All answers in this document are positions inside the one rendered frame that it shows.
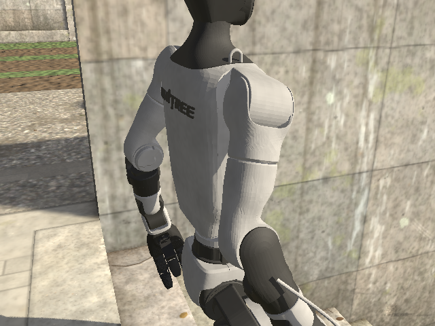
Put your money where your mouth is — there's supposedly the left robot forearm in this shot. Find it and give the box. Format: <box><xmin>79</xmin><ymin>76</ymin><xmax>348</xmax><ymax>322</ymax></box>
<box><xmin>125</xmin><ymin>157</ymin><xmax>171</xmax><ymax>235</ymax></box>

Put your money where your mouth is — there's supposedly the robot torso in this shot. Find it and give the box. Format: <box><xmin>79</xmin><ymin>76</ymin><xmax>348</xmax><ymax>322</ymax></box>
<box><xmin>161</xmin><ymin>48</ymin><xmax>266</xmax><ymax>321</ymax></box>

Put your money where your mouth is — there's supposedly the left robot hand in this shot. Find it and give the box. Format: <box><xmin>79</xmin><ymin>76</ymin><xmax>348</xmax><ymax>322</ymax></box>
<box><xmin>147</xmin><ymin>224</ymin><xmax>184</xmax><ymax>289</ymax></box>

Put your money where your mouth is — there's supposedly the right robot forearm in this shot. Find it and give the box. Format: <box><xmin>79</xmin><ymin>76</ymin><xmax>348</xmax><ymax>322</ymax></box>
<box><xmin>239</xmin><ymin>227</ymin><xmax>327</xmax><ymax>326</ymax></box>

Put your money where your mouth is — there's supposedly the robot right upper arm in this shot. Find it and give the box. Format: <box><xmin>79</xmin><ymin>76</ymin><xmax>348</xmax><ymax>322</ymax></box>
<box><xmin>218</xmin><ymin>67</ymin><xmax>294</xmax><ymax>270</ymax></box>

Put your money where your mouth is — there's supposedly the robot left upper arm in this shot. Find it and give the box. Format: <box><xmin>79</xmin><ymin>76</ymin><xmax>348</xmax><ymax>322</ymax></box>
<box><xmin>124</xmin><ymin>46</ymin><xmax>181</xmax><ymax>172</ymax></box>

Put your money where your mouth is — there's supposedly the robot right thigh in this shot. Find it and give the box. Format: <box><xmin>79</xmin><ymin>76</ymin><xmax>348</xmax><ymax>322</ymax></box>
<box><xmin>212</xmin><ymin>285</ymin><xmax>273</xmax><ymax>326</ymax></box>

